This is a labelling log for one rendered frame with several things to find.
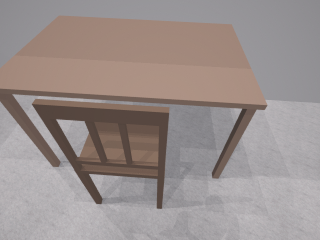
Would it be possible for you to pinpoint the table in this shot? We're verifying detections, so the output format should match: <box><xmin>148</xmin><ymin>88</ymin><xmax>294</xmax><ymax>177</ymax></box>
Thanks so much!
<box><xmin>0</xmin><ymin>15</ymin><xmax>268</xmax><ymax>179</ymax></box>

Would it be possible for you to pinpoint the chair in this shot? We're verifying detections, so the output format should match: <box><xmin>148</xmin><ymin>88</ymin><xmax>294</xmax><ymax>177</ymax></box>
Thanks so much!
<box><xmin>32</xmin><ymin>99</ymin><xmax>170</xmax><ymax>209</ymax></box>

